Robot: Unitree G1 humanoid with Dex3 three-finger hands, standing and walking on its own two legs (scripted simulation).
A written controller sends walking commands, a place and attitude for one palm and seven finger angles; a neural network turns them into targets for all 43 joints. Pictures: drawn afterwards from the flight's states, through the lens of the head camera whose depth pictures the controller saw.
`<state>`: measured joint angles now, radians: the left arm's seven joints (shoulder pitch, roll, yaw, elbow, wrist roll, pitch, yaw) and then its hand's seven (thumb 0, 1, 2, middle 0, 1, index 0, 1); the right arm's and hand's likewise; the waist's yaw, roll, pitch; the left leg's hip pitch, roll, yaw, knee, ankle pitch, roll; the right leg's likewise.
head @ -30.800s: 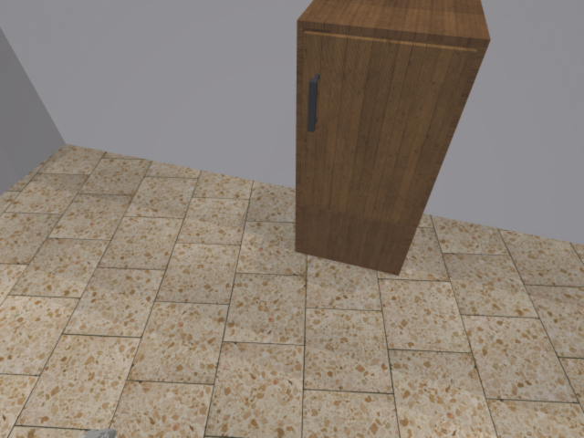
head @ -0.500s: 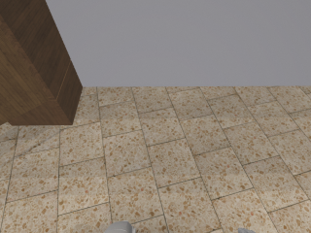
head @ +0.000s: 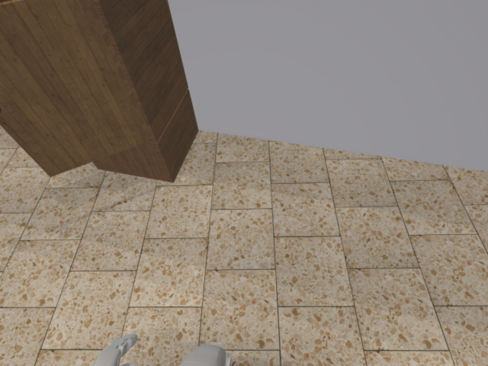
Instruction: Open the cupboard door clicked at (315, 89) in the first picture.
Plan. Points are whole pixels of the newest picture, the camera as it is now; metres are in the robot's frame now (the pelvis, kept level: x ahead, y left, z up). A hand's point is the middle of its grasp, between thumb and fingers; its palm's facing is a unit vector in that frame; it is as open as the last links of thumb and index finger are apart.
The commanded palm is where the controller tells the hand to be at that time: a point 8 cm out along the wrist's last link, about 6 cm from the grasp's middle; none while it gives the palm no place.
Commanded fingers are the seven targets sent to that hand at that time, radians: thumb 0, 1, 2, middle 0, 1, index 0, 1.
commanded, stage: turn to face it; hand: left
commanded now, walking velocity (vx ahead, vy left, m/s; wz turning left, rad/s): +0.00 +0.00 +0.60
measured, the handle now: out of the picture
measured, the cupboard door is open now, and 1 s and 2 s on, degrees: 40 40 40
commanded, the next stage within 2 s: take the last steps up to it in 0.74 s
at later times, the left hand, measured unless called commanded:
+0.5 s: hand out of the picture -0.01 +0.25 -0.17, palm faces +0.34 -0.91 -0.25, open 7.4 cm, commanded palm none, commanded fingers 0.00 0.90 0.90 -0.20 -0.30 -0.20 -0.30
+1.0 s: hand out of the picture -0.02 +0.17 -0.15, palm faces +0.49 -0.84 -0.22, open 7.3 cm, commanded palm none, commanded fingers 0.00 0.90 0.90 -0.20 -0.30 -0.20 -0.30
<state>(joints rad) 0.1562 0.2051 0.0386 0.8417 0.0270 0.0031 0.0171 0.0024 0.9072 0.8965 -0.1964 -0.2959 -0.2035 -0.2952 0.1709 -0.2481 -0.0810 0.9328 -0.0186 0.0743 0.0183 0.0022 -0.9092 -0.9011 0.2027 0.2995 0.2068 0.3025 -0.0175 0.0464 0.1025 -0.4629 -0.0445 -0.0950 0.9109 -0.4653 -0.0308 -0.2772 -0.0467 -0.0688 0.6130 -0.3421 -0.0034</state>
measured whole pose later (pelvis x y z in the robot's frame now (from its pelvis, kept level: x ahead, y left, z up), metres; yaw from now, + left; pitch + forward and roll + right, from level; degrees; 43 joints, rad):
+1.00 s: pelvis +0.03 -0.01 +0.01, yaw +28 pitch -1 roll +1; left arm 0.27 0.17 0.04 0.97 0.03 -0.03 0.01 0.00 0.92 0.90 -0.20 -0.30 -0.21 -0.30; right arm 0.20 -0.22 -0.06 1.03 -0.02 0.07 0.02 0.00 -0.91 -0.90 0.20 0.30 0.20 0.30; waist 0.01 -0.01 0.08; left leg -0.41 0.01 0.03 0.94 -0.43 -0.05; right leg -0.15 -0.09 -0.15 0.47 -0.30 0.01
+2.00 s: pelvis +0.26 +0.18 +0.02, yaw +32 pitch +0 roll +0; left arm 0.29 0.17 0.05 1.07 0.02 -0.08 0.01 -0.02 0.95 0.90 -0.20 -0.30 -0.20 -0.30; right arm 0.21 -0.18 -0.06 1.05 -0.03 -0.01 0.02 0.00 -0.92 -0.90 0.20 0.30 0.20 0.30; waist 0.01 0.01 0.04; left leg -0.54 0.11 0.05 0.84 -0.19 -0.04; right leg -0.09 -0.01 -0.16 0.34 -0.24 -0.04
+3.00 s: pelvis +0.34 +0.34 +0.00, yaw +28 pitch -2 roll +0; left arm 0.23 0.19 0.01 1.00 0.02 0.03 0.03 0.00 0.91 0.90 -0.20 -0.30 -0.21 -0.30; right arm 0.25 -0.17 -0.03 0.93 -0.02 0.02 -0.01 0.00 -0.91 -0.90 0.20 0.30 0.20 0.30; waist 0.00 -0.01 0.04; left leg -0.27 -0.01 0.11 0.64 -0.35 0.06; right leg -0.33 -0.06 -0.01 0.63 -0.28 0.00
